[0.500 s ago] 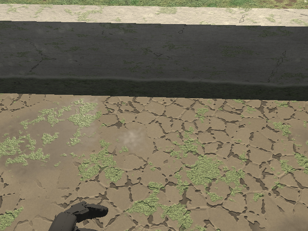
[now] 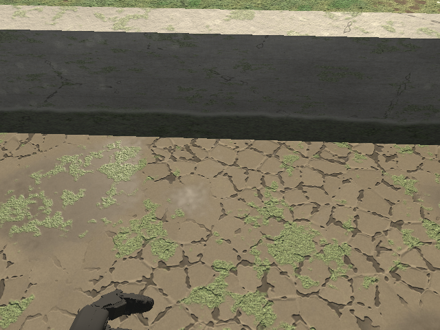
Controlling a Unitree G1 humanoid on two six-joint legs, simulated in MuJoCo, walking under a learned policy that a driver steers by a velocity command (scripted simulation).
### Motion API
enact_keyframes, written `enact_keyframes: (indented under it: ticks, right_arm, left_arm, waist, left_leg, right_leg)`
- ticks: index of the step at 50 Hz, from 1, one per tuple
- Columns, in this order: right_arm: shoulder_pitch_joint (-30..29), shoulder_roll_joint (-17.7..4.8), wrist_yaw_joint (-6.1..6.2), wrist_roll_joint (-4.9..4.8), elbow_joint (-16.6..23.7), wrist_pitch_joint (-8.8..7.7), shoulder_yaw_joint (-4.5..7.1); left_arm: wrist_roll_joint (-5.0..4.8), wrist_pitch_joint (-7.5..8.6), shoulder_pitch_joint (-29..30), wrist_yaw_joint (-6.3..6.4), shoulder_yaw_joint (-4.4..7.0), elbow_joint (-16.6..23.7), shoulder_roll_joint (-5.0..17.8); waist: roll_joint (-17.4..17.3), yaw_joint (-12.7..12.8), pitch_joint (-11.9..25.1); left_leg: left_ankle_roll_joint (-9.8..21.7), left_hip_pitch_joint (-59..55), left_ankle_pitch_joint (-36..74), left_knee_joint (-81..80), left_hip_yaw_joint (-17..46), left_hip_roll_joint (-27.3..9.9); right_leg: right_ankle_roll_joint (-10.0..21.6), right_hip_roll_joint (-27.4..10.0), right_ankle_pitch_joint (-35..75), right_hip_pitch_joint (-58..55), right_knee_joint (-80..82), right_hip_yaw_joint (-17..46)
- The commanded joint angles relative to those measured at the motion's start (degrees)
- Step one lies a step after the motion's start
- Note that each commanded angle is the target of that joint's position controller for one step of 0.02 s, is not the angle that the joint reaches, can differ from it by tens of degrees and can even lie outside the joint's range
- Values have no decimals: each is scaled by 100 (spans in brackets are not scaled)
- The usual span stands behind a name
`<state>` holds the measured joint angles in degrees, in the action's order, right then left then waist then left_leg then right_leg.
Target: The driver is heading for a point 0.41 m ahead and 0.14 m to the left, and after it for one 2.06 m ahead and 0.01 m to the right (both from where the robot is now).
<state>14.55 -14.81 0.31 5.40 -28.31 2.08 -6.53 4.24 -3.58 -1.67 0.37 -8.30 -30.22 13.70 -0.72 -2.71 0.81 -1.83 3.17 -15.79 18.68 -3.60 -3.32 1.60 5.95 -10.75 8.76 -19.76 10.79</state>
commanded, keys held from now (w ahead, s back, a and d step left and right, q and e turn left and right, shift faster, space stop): w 0.16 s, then no key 0.84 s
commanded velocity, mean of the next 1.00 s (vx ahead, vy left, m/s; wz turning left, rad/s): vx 0.20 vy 0.00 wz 0.00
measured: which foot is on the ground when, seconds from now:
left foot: down 0.00-1.00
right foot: down 0.00-1.00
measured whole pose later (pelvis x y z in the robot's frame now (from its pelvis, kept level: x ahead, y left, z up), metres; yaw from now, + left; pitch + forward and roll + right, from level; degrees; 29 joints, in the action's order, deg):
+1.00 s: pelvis +0.00 +0.01 +0.00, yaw +1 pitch +1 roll -1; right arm 27.9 -12.2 0.5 2.2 -41.8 2.9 -2.8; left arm 0.8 -5.0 -14.2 2.8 -4.5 -40.5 11.9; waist -0.8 -2.1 0.8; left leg -1.0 0.9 -13.3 13.7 -2.2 -2.0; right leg 1.0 4.7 -8.9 6.6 -15.4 11.3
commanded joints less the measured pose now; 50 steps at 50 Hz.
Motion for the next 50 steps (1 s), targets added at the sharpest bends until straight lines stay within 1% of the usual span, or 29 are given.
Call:
enact_keyframes:
  ticks: [1,8,9,11,12,13,17,23,28,34,35,36,37,39,41,49,50]
  right_arm:
    - [-163,-533,18,1,487,-89,173]
    - [-165,-533,17,2,484,-88,172]
    - [-40,-555,11,-20,413,-82,186]
    - [188,-635,-2,-84,260,-61,238]
    - [209,-722,-6,-131,256,-31,256]
    - [326,-740,-3,-146,181,-9,281]
    - [474,-733,-19,-180,5,30,344]
    - [775,-736,-9,-244,-247,62,438]
    - [1010,-720,20,-269,-413,76,478]
    - [1240,-666,44,-284,-574,88,490]
    - [1457,-532,46,-234,-752,93,489]
    - [1459,-495,44,-247,-762,89,491]
    - [1448,-486,44,-266,-779,81,503]
    - [1496,-482,45,-291,-837,59,522]
    - [1575,-453,43,-299,-905,41,527]
    - [1824,-282,29,-301,-1167,24,523]
    - [1664,-404,30,-360,-1028,19,535]
  left_arm:
    - [3,103,651,20,171,577,482]
    - [4,103,640,23,170,576,484]
    - [-9,97,540,23,181,514,491]
    - [-70,82,327,19,227,368,544]
    - [-95,82,164,3,245,383,601]
    - [-113,75,76,1,273,300,618]
    - [-200,8,-53,18,339,164,583]
    - [-264,-40,-356,58,430,-66,586]
    - [-290,-55,-597,98,472,-213,582]
    - [-305,-65,-837,136,499,-328,561]
    - [-278,-82,-871,179,479,-427,410]
    - [-300,-87,-890,190,483,-431,413]
    - [-310,-83,-911,195,497,-464,428]
    - [-316,-63,-959,206,517,-512,448]
    - [-313,-54,-992,222,520,-544,423]
    - [-326,-81,-1154,273,521,-666,311]
    - [-378,-57,-1169,242,550,-592,463]
  waist:
    - [38,-2,463]
    - [37,0,462]
    - [60,-8,494]
    - [83,-8,427]
    - [153,15,387]
    - [168,-10,467]
    - [14,-32,276]
    - [-39,-36,134]
    - [-50,-31,91]
    - [-29,-19,25]
    - [-95,-26,1]
    - [-30,-6,-208]
    - [20,16,-311]
    - [47,35,-354]
    - [65,46,-271]
    - [28,79,-194]
    - [107,71,-187]
  left_leg:
    - [21,81,1124,-198,498,-305]
    - [20,85,1128,-207,512,-298]
    - [37,42,1120,-244,531,-306]
    - [87,-9,1026,-312,542,-304]
    - [69,-35,1473,-203,586,-339]
    - [70,-109,1482,-196,576,-330]
    - [83,-42,1268,-327,575,-305]
    - [101,-30,1210,-435,572,-266]
    - [90,-15,1255,-480,560,-226]
    - [84,26,1218,-539,552,-181]
    - [153,56,403,-624,471,-91]
    - [178,179,217,-690,479,-85]
    - [190,213,201,-722,484,-84]
    - [194,217,377,-732,491,-87]
    - [191,172,580,-715,497,-86]
    - [165,48,1043,-726,482,-40]
    - [97,1,1847,-643,562,-117]
  right_leg:
    - [218,-631,2067,-352,28,675]
    - [215,-630,2061,-359,34,676]
    - [236,-645,2073,-399,71,694]
    - [301,-657,2009,-434,142,712]
    - [300,-680,2597,-490,201,667]
    - [326,-685,2699,-571,209,658]
    - [373,-675,2392,-560,351,630]
    - [392,-638,2196,-494,485,564]
    - [395,-615,2207,-464,526,510]
    - [379,-594,2153,-403,569,462]
    - [421,-570,1325,-370,550,488]
    - [422,-566,1097,-220,601,496]
    - [412,-563,1055,-131,622,507]
    - [399,-555,1216,-110,596,508]
    - [395,-549,1433,-180,541,498]
    - [390,-527,1835,-290,451,454]
    - [353,-544,2646,-282,480,422]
